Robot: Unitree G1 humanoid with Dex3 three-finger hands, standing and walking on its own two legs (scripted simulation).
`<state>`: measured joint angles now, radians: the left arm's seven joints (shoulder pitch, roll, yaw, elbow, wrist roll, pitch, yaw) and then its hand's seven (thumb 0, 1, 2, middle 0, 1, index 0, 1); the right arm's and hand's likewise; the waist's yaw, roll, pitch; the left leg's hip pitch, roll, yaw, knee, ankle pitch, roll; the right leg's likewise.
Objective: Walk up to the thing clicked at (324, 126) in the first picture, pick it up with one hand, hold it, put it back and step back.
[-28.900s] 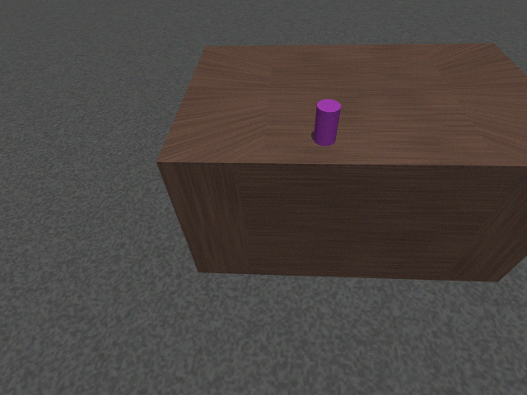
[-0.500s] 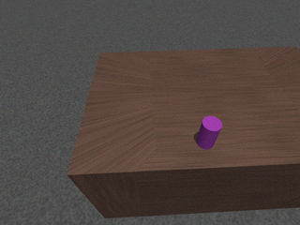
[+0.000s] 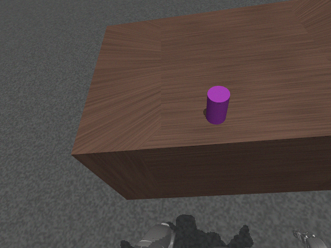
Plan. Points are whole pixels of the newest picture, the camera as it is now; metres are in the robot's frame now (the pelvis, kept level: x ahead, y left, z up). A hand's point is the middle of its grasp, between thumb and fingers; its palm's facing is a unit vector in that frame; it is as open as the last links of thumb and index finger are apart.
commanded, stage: step back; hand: right
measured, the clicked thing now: (217, 106) +0.52 -0.11 -0.06
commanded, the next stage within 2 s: none
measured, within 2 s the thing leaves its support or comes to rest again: neither
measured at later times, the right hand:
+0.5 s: hand out of the picture +0.00 -0.22 -0.15, palm faces -0.17 +0.88 -0.45, open 7.4 cm
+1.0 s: hand out of the picture -0.16 -0.17 -0.16, palm faces +0.00 +0.94 -0.34, open 7.4 cm
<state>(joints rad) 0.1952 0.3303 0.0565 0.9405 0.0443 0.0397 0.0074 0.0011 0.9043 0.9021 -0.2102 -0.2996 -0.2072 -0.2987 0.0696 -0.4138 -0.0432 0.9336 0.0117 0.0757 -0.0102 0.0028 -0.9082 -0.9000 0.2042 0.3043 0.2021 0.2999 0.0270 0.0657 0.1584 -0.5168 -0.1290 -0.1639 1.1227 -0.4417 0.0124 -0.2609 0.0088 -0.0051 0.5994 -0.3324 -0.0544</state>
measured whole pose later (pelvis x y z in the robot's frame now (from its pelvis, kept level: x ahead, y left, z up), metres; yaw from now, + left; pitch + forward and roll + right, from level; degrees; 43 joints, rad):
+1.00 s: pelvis -0.29 +0.08 -0.02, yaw -4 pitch -2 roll +0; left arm 0.26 0.38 0.07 0.87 0.03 0.03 0.01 0.00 0.91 0.90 -0.21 -0.30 -0.20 -0.30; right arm 0.07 -0.35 -0.05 0.83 -0.02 0.07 0.01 0.00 -0.90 -0.90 0.21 0.31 0.21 0.30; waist 0.04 0.02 0.18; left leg -0.43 0.05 0.19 0.63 -0.17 0.08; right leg -0.24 0.01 0.03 0.72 -0.44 -0.01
